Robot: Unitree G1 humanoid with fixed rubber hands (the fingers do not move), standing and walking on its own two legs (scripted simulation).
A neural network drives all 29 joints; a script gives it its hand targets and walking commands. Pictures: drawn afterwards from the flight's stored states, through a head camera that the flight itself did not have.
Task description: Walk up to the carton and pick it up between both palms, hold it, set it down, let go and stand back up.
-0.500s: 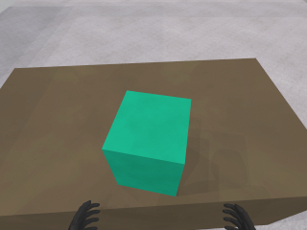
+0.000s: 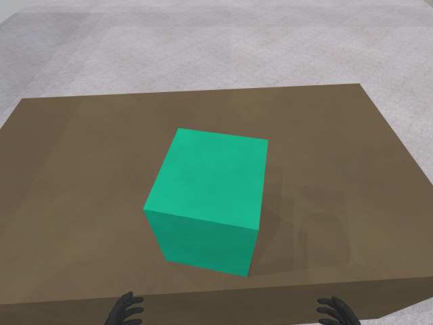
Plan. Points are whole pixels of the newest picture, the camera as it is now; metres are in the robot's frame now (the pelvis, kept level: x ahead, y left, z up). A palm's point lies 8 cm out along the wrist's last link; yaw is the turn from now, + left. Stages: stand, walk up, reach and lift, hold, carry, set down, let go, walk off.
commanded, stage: stand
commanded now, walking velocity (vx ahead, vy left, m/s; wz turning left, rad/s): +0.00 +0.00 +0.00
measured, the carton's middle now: (213, 204) +0.39 +0.03 -0.05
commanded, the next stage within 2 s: none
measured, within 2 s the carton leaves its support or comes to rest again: neither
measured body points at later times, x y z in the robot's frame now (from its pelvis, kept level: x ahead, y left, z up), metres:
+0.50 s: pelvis +0.00 +0.00 -0.01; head -0.03 +0.01 +0.44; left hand +0.13 +0.27 -0.12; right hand +0.09 -0.28 -0.11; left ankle +0.00 +0.11 -0.74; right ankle -0.01 -0.11 -0.74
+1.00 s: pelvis -0.01 +0.00 +0.00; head -0.04 +0.00 +0.44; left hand +0.09 +0.28 -0.13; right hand +0.06 -0.28 -0.12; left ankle +0.00 +0.11 -0.74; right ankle -0.01 -0.11 -0.74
